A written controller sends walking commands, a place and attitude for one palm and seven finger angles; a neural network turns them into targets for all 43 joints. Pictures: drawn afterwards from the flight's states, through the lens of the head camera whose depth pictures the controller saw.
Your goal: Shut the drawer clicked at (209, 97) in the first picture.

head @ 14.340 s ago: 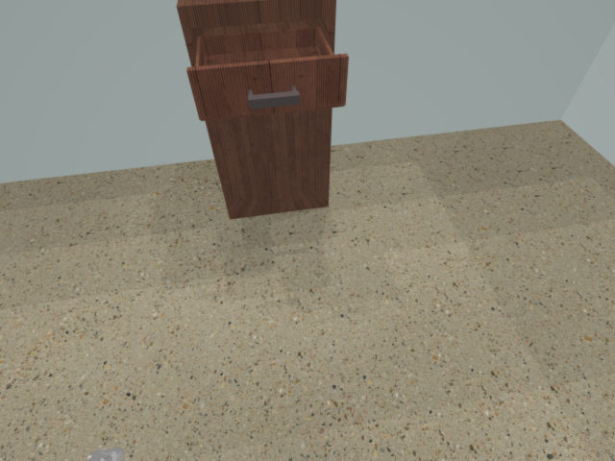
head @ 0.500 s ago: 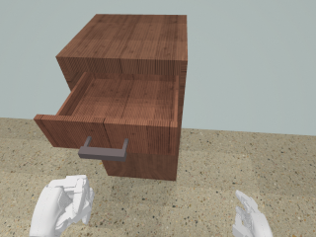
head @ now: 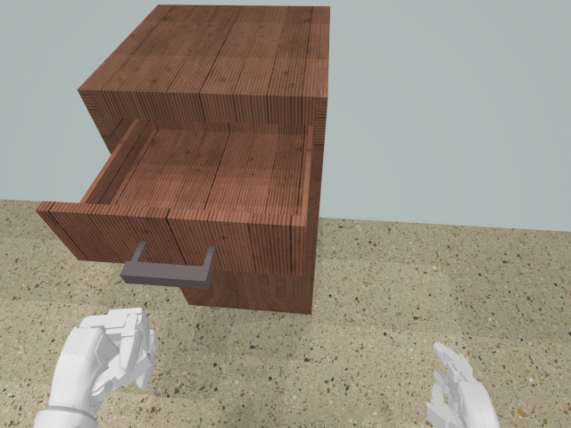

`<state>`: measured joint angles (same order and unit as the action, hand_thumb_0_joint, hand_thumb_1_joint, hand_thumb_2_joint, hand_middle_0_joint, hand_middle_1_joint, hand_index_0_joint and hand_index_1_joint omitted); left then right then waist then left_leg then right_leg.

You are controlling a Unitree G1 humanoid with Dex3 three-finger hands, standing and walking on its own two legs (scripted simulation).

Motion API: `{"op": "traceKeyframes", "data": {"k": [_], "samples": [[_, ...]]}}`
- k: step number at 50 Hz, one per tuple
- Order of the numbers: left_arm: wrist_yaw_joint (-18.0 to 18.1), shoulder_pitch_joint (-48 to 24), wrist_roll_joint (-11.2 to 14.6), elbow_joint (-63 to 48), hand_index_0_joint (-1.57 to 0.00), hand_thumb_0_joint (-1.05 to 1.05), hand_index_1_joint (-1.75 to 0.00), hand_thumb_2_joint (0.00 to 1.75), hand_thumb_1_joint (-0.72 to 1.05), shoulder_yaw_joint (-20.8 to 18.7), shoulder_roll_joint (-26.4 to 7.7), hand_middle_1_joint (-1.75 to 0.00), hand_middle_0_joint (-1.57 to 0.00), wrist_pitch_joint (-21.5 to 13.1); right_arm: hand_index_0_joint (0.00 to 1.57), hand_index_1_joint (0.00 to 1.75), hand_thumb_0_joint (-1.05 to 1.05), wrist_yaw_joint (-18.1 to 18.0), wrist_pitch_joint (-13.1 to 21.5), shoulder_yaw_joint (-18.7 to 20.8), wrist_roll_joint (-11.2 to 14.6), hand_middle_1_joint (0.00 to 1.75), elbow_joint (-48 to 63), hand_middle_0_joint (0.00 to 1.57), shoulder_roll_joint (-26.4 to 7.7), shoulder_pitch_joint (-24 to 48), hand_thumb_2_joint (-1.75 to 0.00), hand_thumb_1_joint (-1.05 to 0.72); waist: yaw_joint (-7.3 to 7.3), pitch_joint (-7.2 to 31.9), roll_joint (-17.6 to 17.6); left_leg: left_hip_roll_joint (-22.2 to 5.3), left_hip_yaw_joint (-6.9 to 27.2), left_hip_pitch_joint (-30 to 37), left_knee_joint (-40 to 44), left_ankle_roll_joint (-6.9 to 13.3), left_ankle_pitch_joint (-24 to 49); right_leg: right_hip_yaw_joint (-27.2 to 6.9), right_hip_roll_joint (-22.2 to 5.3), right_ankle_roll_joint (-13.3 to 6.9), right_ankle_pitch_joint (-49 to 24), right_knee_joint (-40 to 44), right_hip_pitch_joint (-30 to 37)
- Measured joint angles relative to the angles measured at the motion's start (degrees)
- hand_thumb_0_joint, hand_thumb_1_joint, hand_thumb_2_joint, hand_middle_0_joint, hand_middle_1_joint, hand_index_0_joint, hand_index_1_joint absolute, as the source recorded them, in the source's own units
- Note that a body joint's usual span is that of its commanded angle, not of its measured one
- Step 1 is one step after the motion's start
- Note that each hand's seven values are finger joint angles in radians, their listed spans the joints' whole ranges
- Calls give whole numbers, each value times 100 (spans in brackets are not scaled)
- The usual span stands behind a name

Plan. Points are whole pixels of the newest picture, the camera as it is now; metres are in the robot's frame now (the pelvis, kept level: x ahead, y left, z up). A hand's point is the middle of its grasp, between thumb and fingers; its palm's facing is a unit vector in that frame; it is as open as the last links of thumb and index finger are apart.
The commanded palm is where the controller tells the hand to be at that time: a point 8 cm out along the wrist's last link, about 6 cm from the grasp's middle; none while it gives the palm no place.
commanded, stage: bring the fist close to the handle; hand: left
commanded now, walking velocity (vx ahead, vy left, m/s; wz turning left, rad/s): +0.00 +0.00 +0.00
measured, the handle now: (171, 262) +0.36 +0.21 +0.01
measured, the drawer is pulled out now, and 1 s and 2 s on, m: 0.24 0.24 0.18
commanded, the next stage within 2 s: push the drawer shut in 1.00 s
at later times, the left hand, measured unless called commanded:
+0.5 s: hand (169, 335) +0.24 +0.17 +0.02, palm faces -0.06 -1.00 -0.03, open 3.3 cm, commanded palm +0.22 +0.24 +0.03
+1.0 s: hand (171, 331) +0.25 +0.18 +0.01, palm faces -0.05 -1.00 -0.02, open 3.3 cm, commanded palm +0.22 +0.24 +0.02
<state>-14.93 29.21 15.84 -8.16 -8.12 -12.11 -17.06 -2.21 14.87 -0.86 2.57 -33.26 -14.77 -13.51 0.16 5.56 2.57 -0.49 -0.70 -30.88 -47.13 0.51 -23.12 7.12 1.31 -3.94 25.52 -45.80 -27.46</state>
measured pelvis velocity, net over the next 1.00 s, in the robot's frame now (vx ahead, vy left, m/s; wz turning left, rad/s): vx -0.01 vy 0.03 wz -0.03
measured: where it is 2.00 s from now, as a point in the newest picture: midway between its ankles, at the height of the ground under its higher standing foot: outside the picture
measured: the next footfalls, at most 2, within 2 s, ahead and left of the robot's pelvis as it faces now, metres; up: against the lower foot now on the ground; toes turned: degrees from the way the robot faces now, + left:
none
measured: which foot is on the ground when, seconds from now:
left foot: down 0.00-1.00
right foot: down 0.00-1.00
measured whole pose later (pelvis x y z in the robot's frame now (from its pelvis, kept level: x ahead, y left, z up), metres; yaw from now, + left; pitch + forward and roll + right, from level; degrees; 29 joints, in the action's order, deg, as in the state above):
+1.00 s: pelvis -0.01 +0.03 -0.04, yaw -2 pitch +15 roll -2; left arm -7.8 16.3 12.0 1.2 -3.3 -11.1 -20.9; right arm -0.5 6.6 -1.5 1.2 -28.9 -14.2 -14.0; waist -1.5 8.0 2.4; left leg -0.3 -2.5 -47.6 -60.7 3.2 -28.2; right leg 5.6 0.3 -1.9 29.5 -58.6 -44.1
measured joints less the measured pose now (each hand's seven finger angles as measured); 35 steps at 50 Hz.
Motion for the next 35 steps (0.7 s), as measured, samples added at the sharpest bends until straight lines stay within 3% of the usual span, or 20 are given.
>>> {"op": "traceKeyframes", "data": {"k": [16,35], "samples": [[175,-676,-133,676,-140,2,-160,90,90,188,72,-160,-140,-413,20,29,2,55,-218,-6,-90,30,73,20,23,2,-90,-91,-83,20,-37,36,-97,-770,-591,117,-216,-81,-76,83,192,-606,-791],[539,-1496,-378,1188,-140,2,-160,90,90,399,117,-160,-140,-500,20,29,2,169,-607,-34,-163,30,282,20,40,27,-89,-91,-134,205,-44,24,-160,-1713,-1412,236,-517,-128,-112,173,435,-1365,-1713]]}}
